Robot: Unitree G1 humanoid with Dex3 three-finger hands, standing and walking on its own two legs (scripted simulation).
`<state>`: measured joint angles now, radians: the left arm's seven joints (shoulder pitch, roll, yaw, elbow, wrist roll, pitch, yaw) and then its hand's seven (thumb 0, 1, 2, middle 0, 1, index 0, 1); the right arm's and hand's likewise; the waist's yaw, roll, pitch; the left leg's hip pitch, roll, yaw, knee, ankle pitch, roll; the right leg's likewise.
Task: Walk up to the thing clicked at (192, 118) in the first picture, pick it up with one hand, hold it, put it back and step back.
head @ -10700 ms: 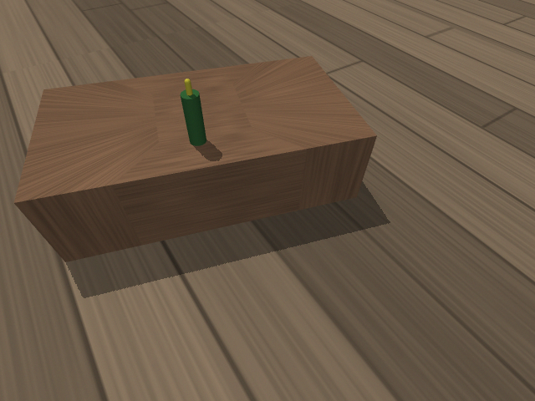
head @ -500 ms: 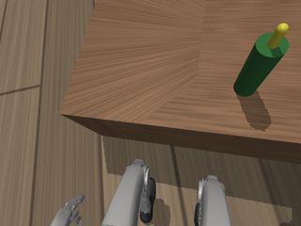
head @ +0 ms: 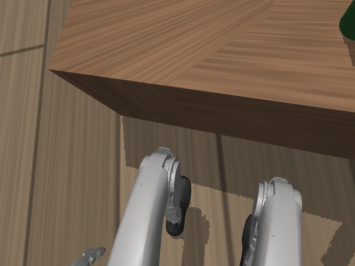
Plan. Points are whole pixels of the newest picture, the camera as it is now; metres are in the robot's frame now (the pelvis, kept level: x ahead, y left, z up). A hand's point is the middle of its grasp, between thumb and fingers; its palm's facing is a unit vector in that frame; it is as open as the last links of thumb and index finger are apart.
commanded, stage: close in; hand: right
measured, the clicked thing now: out of the picture +0.61 -0.21 +0.10
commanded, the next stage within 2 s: rest palm in 0.40 s
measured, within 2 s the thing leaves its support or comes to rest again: leaves its support in 1.98 s
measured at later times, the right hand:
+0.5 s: hand out of the picture +0.59 -0.24 +0.05, palm faces +0.17 +0.98 -0.02, open 17.3 cm
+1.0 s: hand out of the picture +0.59 -0.22 +0.05, palm faces +0.17 +0.98 -0.02, open 15.4 cm
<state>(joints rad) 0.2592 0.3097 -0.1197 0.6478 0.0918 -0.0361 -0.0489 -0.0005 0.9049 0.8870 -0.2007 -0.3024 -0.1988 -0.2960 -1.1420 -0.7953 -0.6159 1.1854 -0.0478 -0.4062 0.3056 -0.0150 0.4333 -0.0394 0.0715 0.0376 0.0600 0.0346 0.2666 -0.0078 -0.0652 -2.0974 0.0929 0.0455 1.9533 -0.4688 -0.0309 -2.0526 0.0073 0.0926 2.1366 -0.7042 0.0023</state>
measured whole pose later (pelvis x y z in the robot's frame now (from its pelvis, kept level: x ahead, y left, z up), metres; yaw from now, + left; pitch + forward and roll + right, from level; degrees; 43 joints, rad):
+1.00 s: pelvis +0.02 +0.00 +0.02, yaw -3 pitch +37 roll +4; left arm 0.23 0.31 -0.05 0.62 0.07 0.03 -0.04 0.00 0.89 0.91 -0.21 -0.31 -0.20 -0.31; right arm -1.10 -0.56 -0.48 1.11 0.00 -0.42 0.13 -0.01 0.39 -0.11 0.37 0.21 0.36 0.21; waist 0.22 -0.03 -0.11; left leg -2.05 0.11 0.01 1.93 -0.52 -0.03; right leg -1.98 0.02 0.06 2.06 -0.73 0.00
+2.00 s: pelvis +0.02 +0.00 +0.05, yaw -3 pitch +36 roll +4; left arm 0.22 0.29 -0.03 0.62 0.05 0.03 -0.03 0.00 0.90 0.90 -0.22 -0.31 -0.21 -0.31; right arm -1.00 -0.47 -0.43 0.98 0.00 -0.35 0.05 -0.04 0.44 -1.00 0.74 1.08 0.79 1.14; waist 0.19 -0.03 -0.11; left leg -1.96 0.10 0.01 1.84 -0.52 -0.04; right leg -1.89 0.02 0.05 1.98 -0.72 0.00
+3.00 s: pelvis +0.04 +0.01 +0.13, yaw -2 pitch +35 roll +3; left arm 0.26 0.28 -0.02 0.65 0.06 0.00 0.00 0.00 0.90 0.90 -0.21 -0.31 -0.20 -0.31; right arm -0.97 -0.49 -0.46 1.06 0.02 -0.41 0.05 -0.04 0.46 -1.03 0.73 1.11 0.78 1.17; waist 0.20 -0.03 -0.13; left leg -1.70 0.07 0.04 1.59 -0.49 -0.02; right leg -1.62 -0.02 0.05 1.71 -0.69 0.01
